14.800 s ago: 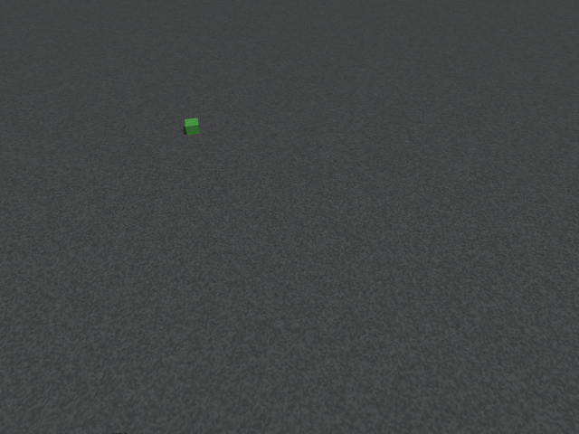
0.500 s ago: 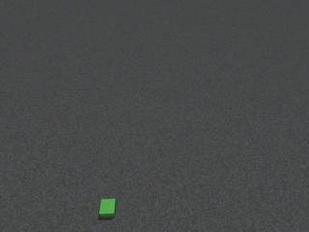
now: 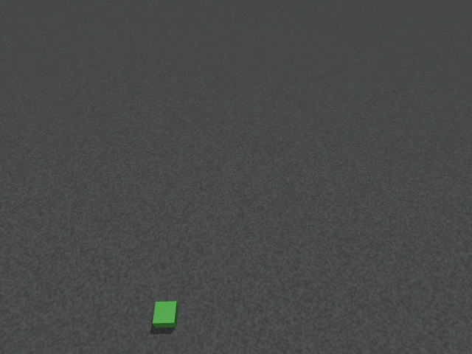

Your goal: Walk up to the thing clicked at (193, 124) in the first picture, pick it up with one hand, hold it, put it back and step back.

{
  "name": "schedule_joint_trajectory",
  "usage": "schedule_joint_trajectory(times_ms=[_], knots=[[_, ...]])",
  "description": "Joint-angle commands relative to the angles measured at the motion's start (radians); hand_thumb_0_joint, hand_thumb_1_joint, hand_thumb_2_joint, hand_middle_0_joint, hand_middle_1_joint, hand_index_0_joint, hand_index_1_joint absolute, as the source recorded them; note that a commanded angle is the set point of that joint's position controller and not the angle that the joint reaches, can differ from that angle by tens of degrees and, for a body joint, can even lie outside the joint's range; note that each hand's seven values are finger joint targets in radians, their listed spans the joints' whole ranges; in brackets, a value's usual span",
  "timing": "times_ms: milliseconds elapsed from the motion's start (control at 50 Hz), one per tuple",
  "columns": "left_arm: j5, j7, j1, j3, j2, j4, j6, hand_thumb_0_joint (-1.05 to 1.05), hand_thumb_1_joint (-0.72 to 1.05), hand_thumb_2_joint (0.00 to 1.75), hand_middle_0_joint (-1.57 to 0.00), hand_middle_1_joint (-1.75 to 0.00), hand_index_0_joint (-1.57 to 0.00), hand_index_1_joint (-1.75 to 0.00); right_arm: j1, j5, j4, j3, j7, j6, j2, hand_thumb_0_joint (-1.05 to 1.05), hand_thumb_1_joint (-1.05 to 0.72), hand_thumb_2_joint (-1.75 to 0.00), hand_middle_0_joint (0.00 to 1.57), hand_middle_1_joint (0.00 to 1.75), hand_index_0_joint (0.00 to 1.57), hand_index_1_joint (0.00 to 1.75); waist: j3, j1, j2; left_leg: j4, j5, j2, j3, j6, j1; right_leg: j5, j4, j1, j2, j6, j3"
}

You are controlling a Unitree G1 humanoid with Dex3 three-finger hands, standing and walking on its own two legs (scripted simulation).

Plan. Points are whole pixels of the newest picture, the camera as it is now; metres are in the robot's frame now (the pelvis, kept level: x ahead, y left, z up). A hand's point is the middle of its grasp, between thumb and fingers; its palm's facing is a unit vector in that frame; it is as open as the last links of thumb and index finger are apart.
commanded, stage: stand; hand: left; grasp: from above
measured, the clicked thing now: (166, 314) +0.43 +0.28 -0.75
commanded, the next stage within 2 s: rise first in 0.54 s
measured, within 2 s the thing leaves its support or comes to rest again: neither
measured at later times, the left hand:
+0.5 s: hand out of the picture +0.07 +0.25 -0.16, palm faces -0.04 -0.94 -0.34, open 7.4 cm
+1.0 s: hand out of the picture +0.15 +0.26 -0.18, palm faces -0.06 -0.92 -0.38, open 10.6 cm
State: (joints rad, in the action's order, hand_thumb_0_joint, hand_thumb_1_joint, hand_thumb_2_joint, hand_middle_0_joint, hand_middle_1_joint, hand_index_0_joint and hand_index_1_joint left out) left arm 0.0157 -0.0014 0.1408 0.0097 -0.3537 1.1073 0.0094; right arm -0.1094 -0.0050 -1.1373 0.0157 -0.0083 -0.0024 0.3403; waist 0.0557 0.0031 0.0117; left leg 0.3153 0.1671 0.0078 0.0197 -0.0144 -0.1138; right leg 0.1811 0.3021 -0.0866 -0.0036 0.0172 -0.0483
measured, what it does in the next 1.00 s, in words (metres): stands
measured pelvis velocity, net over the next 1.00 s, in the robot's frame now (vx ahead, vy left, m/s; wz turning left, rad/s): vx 0.00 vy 0.00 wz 0.02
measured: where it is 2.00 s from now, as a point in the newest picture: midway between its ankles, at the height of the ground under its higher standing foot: outside the picture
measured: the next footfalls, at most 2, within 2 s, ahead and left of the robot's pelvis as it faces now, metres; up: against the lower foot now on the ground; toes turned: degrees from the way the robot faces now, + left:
none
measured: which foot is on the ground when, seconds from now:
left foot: down 0.00-1.00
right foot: down 0.00-1.00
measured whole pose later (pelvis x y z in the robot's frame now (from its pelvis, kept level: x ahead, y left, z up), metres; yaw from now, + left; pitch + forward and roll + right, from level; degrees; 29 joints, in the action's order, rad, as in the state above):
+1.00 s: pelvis +0.00 +0.00 -0.04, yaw +1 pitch +10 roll -1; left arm 0.17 -0.04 0.00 -0.14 -0.35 0.91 -0.08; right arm -0.24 0.03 -0.72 0.03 0.01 -0.03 0.24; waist -0.05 0.03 0.00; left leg 0.74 0.35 0.00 -0.01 -0.01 -0.56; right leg 0.37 0.71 -0.51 0.01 0.01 -0.01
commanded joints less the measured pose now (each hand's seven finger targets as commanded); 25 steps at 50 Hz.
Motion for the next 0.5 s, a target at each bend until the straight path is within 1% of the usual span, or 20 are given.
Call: schedule_joint_trajectory(times_ms=[0,20,40,60,100,120,140,160,200,220,300,320,340,360,380,400,440,460,480], knots=[[-0.006,0.017,-0.025,-0.034,-0.207,-0.052,0.027,0.00,0.90,0.90,-0.20,-0.30,-0.20,-0.30,0.027,-0.002,0.058,0.034,0.012,-0.027,0.220,0.00,-0.90,-0.90,0.20,0.30,0.20,0.30,-0.070,0.007,-0.017,-0.046,-0.131,-0.137,-0.106,-0.014,0.037,-0.141,-0.041,-0.019,-0.119,-0.037,-0.077],[-0.005,0.018,-0.031,-0.037,-0.212,-0.056,0.027,0.00,0.90,0.90,-0.20,-0.30,-0.20,-0.30,0.027,-0.003,0.059,0.036,0.013,-0.026,0.221,0.00,-0.90,-0.90,0.20,0.30,0.20,0.30,-0.089,0.007,-0.012,-0.042,-0.138,-0.138,-0.105,-0.014,0.047,-0.149,-0.036,-0.010,-0.121,-0.040,-0.077],[-0.006,0.017,-0.021,-0.034,-0.205,-0.050,0.026,0.00,0.90,0.90,-0.20,-0.30,-0.20,-0.30,0.033,-0.002,0.057,0.035,0.013,-0.025,0.224,0.00,-0.90,-0.90,0.20,0.30,0.20,0.30,-0.055,0.002,-0.020,-0.049,-0.099,-0.134,-0.107,-0.015,0.025,-0.118,-0.047,-0.028,-0.119,-0.036,-0.079],[-0.004,0.018,-0.020,-0.035,-0.212,-0.050,0.025,0.00,0.90,0.90,-0.20,-0.30,-0.20,-0.30,0.032,-0.003,0.058,0.034,0.012,-0.024,0.217,0.00,-0.90,-0.90,0.20,0.30,0.20,0.30,-0.057,0.005,-0.008,-0.054,-0.078,-0.134,-0.110,-0.014,0.028,-0.096,-0.050,-0.032,-0.118,-0.037,-0.076],[-0.004,0.018,-0.024,-0.036,-0.212,-0.049,0.025,0.00,0.90,0.90,-0.20,-0.30,-0.20,-0.30,0.025,-0.003,0.059,0.032,0.011,-0.023,0.213,0.00,-0.90,-0.90,0.20,0.30,0.20,0.30,-0.051,0.006,0.002,-0.059,-0.070,-0.132,-0.112,-0.013,0.011,-0.082,-0.049,-0.027,-0.116,-0.038,-0.074],[-0.005,0.017,-0.019,-0.036,-0.207,-0.048,0.023,0.00,0.90,0.90,-0.20,-0.30,-0.20,-0.30,0.026,-0.003,0.057,0.034,0.011,-0.022,0.223,0.00,-0.90,-0.90,0.20,0.30,0.20,0.30,-0.042,0.004,-0.016,-0.062,-0.038,-0.131,-0.111,-0.017,0.009,-0.065,-0.056,-0.037,-0.117,-0.038,-0.078],[-0.003,0.016,-0.017,-0.036,-0.212,-0.051,0.026,0.00,0.90,0.90,-0.20,-0.30,-0.20,-0.30,0.032,-0.003,0.061,0.036,0.012,-0.025,0.225,0.00,-0.90,-0.90,0.20,0.30,0.20,0.30,-0.071,0.003,-0.013,-0.052,-0.089,-0.135,-0.113,-0.017,0.039,-0.105,-0.045,-0.026,-0.120,-0.040,-0.076],[-0.005,0.015,-0.018,-0.035,-0.211,-0.049,0.025,0.00,0.90,0.90,-0.20,-0.30,-0.20,-0.30,0.029,-0.002,0.059,0.033,0.011,-0.027,0.217,0.00,-0.90,-0.90,0.20,0.30,0.20,0.30,-0.057,0.005,-0.011,-0.051,-0.109,-0.134,-0.112,-0.014,0.034,-0.114,-0.045,-0.036,-0.119,-0.039,-0.076],[-0.004,0.016,-0.020,-0.036,-0.208,-0.050,0.024,0.00,0.90,0.90,-0.20,-0.30,-0.20,-0.30,0.029,-0.003,0.058,0.035,0.013,-0.027,0.225,0.00,-0.90,-0.90,0.20,0.30,0.20,0.30,-0.059,0.003,-0.025,-0.052,-0.093,-0.135,-0.112,-0.014,0.034,-0.104,-0.044,-0.035,-0.119,-0.038,-0.075],[-0.004,0.016,-0.022,-0.036,-0.209,-0.051,0.024,0.00,0.90,0.90,-0.20,-0.30,-0.20,-0.30,0.026,-0.002,0.057,0.033,0.012,-0.027,0.218,0.00,-0.90,-0.90,0.20,0.30,0.20,0.30,-0.060,0.004,-0.013,-0.051,-0.103,-0.135,-0.115,-0.012,0.028,-0.101,-0.041,-0.027,-0.118,-0.039,-0.074],[-0.005,0.016,-0.019,-0.037,-0.206,-0.052,0.024,0.00,0.90,0.90,-0.20,-0.30,-0.20,-0.30,0.033,-0.001,0.058,0.035,0.013,-0.029,0.226,0.00,-0.90,-0.90,0.20,0.30,0.20,0.30,-0.077,0.002,-0.025,-0.046,-0.134,-0.137,-0.115,-0.015,0.048,-0.131,-0.036,-0.022,-0.118,-0.039,-0.072],[-0.004,0.017,-0.022,-0.037,-0.208,-0.052,0.023,0.00,0.90,0.90,-0.20,-0.30,-0.20,-0.30,0.031,-0.002,0.061,0.033,0.013,-0.029,0.216,0.00,-0.90,-0.90,0.20,0.30,0.20,0.30,-0.084,0.004,-0.008,-0.045,-0.144,-0.137,-0.113,-0.014,0.044,-0.134,-0.030,-0.016,-0.117,-0.042,-0.067],[-0.006,0.017,-0.029,-0.038,-0.209,-0.053,0.024,0.00,0.90,0.90,-0.20,-0.30,-0.20,-0.30,0.027,-0.001,0.059,0.034,0.015,-0.028,0.222,0.00,-0.90,-0.90,0.20,0.30,0.20,0.30,-0.086,0.005,-0.012,-0.043,-0.159,-0.138,-0.111,-0.014,0.050,-0.150,-0.028,-0.011,-0.121,-0.043,-0.073],[-0.006,0.017,-0.017,-0.034,-0.200,-0.053,0.025,0.00,0.90,0.90,-0.20,-0.30,-0.20,-0.30,0.034,-0.001,0.060,0.034,0.013,-0.028,0.223,0.00,-0.90,-0.90,0.20,0.30,0.20,0.30,-0.087,0.000,-0.013,-0.035,-0.181,-0.139,-0.111,-0.014,0.052,-0.172,-0.030,-0.008,-0.120,-0.041,-0.068],[-0.006,0.017,-0.016,-0.034,-0.204,-0.052,0.026,0.00,0.90,0.90,-0.20,-0.30,-0.20,-0.30,0.029,0.001,0.058,0.034,0.013,-0.028,0.220,0.00,-0.90,-0.90,0.20,0.30,0.20,0.30,-0.085,0.004,-0.006,-0.036,-0.185,-0.138,-0.111,-0.014,0.055,-0.176,-0.033,-0.014,-0.120,-0.039,-0.069],[-0.005,0.017,-0.014,-0.035,-0.204,-0.055,0.027,0.00,0.90,0.90,-0.20,-0.30,-0.20,-0.30,0.031,-0.001,0.061,0.037,0.015,-0.029,0.227,0.00,-0.90,-0.90,0.20,0.30,0.20,0.30,-0.104,0.003,-0.008,-0.028,-0.202,-0.140,-0.107,-0.015,0.070,-0.195,-0.029,-0.005,-0.122,-0.039,-0.067],[-0.006,0.020,-0.025,-0.036,-0.209,-0.052,0.025,0.00,0.90,0.90,-0.20,-0.30,-0.20,-0.30,0.029,-0.001,0.061,0.033,0.015,-0.027,0.218,0.00,-0.90,-0.90,0.20,0.30,0.20,0.30,-0.076,0.007,-0.008,-0.034,-0.178,-0.137,-0.110,-0.013,0.041,-0.177,-0.031,-0.006,-0.122,-0.038,-0.067],[-0.008,0.019,-0.029,-0.038,-0.206,-0.051,0.023,0.00,0.90,0.90,-0.20,-0.30,-0.20,-0.30,0.026,-0.001,0.058,0.032,0.016,-0.026,0.220,0.00,-0.90,-0.90,0.20,0.30,0.20,0.30,-0.067,0.007,-0.017,-0.041,-0.142,-0.133,-0.108,-0.014,0.032,-0.148,-0.037,-0.012,-0.123,-0.038,-0.073],[-0.006,0.018,-0.025,-0.038,-0.208,-0.053,0.022,0.00,0.90,0.90,-0.20,-0.30,-0.20,-0.30,0.028,-0.002,0.059,0.033,0.016,-0.026,0.220,0.00,-0.90,-0.90,0.20,0.30,0.20,0.30,-0.073,0.005,-0.020,-0.044,-0.150,-0.136,-0.110,-0.013,0.046,-0.143,-0.030,-0.021,-0.119,-0.039,-0.067]])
